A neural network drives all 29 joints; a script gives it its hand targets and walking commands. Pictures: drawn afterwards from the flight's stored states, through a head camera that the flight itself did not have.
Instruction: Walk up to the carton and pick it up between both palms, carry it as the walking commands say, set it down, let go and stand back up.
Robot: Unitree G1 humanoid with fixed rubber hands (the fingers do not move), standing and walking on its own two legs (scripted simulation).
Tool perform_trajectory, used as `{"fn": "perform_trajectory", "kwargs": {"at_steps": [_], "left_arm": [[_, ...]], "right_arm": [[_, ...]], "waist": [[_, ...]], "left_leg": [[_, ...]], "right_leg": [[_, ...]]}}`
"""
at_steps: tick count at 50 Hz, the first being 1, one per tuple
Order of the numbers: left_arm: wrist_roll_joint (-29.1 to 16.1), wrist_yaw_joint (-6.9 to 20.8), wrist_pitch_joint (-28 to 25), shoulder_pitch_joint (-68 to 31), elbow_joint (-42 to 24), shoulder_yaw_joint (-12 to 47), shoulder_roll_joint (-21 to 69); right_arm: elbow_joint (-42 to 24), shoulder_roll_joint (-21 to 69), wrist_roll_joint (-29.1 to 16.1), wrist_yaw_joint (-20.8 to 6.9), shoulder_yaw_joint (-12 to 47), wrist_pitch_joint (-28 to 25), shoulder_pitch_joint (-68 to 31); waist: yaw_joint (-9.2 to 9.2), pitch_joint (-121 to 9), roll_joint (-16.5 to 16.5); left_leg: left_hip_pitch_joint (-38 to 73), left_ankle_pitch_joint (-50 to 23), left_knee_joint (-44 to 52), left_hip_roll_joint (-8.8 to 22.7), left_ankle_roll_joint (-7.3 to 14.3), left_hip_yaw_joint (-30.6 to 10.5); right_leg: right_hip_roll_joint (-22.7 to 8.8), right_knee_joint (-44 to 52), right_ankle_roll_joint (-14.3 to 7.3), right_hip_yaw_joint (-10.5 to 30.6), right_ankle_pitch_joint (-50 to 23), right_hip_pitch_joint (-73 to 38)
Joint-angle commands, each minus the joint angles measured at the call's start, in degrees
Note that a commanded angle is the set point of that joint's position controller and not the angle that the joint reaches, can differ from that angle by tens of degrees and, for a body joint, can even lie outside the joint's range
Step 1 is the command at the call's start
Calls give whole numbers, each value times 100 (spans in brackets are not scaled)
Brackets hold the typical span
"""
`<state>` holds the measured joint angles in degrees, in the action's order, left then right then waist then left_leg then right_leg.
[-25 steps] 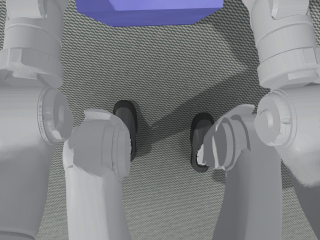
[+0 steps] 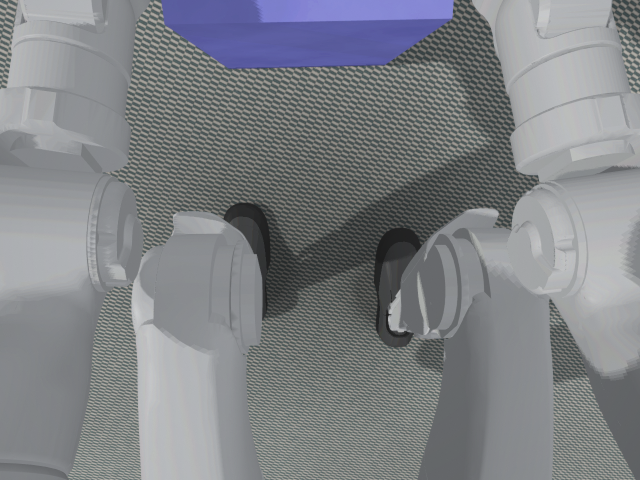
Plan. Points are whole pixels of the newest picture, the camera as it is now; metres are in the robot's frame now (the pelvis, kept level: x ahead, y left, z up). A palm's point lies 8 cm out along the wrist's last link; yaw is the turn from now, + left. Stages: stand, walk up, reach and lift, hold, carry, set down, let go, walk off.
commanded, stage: reach and lift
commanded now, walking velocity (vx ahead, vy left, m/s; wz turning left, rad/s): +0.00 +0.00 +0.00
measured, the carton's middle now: out of the picture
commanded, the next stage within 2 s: none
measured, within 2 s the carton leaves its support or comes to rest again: neither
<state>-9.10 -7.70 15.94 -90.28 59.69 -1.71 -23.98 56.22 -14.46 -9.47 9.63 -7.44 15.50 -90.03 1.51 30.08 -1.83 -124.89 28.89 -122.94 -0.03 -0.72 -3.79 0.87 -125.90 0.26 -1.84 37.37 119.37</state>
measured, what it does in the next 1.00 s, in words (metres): rises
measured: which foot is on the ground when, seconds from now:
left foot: down 0.00-1.00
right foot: down 0.00-1.00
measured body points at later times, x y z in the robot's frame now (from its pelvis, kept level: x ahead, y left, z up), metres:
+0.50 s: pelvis -0.01 +0.00 +0.02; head +0.36 +0.02 +0.27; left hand +0.58 +0.20 -0.11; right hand +0.58 -0.10 -0.11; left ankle +0.14 +0.13 -0.35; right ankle +0.10 -0.12 -0.35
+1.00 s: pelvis -0.02 +0.00 +0.06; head +0.32 +0.03 +0.33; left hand +0.56 +0.20 -0.03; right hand +0.57 -0.10 -0.03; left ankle +0.14 +0.13 -0.35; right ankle +0.10 -0.12 -0.35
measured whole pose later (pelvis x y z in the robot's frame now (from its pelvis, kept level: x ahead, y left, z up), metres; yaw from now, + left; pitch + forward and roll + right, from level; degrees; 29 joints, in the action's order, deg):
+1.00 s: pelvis -0.02 +0.00 +0.06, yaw -2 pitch +24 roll -3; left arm 1.1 -7.3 27.3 -89.3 48.7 -15.4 -18.5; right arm 47.3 -12.0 -4.1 11.7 -12.6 25.8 -88.0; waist 3.2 30.0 -2.1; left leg -109.1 27.5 -112.6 -0.1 -1.6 -5.0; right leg 3.1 -114.2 0.6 -1.7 33.2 105.0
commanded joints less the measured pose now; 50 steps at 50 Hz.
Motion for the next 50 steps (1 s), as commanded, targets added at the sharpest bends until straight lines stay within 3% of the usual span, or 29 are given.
{"fn": "perform_trajectory", "kwargs": {"at_steps": [1,10,14,16,18,24,33,40,44,50], "left_arm": [[-834,1435,-450,-5290,-3624,1225,5280],[-99,1675,-123,-4871,-2224,533,5814],[-70,1706,-1,-4865,-2744,550,5945],[-159,1687,34,-4951,-3096,664,5979],[-115,1721,71,-4862,-2925,651,6048],[-355,1731,201,-4834,-3744,844,6190],[229,2001,500,-3994,-2480,415,6792],[-117,1930,649,-4334,-3542,955,7012],[-115,1863,738,-4268,-3551,940,7106],[170,1927,763,-3870,-2804,604,7412]], "right_arm": [[-2569,5731,-791,-1466,1865,-90,-4413],[-1406,6266,-196,-1721,1069,153,-4318],[-2192,6278,-365,-1742,1381,184,-4734],[-2504,6329,-494,-1690,1579,215,-4842],[-2275,6469,-493,-1669,1595,245,-4777],[-3259,6666,-726,-1539,1991,344,-4898],[-2034,6943,-79,-1776,1222,560,-4138],[-3217,7042,-438,-1816,1742,663,-4482],[-3160,7095,-477,-1822,1746,746,-4418],[-2539,7130,-202,-1947,1321,722,-4176]], "waist": [[791,-12301,429],[856,-10272,381],[1068,-11600,354],[1104,-12309,285],[1128,-12157,221],[1202,-14033,110],[1015,-12359,289],[937,-14847,441],[954,-14762,436],[861,-13634,494]], "left_leg": [[6594,-3136,710,-489,24,967],[5435,-1310,1243,-427,44,1013],[6113,-2026,1195,-463,40,1042],[6350,-2327,1183,-486,49,1065],[6169,-2259,1213,-475,61,1071],[6758,-3262,1175,-568,71,1109],[5854,-1920,1766,-520,25,1080],[7396,-3055,1784,-668,-8,1012],[7436,-2912,1941,-691,11,973],[7091,-2170,2298,-669,-10,926]], "right_leg": [[856,1140,28,-204,-2742,-3795],[874,1582,-82,-293,-1177,-2752],[908,1543,-8,-315,-1752,-3355],[932,1545,34,-287,-2058,-3831],[929,1550,50,-281,-2008,-3827],[989,1561,111,-200,-3070,-5073],[960,2049,22,-232,-1806,-3931],[1046,2115,65,-281,-2661,-4893],[1051,2256,52,-251,-2484,-4841],[1020,2589,-7,-275,-1814,-4347]]}}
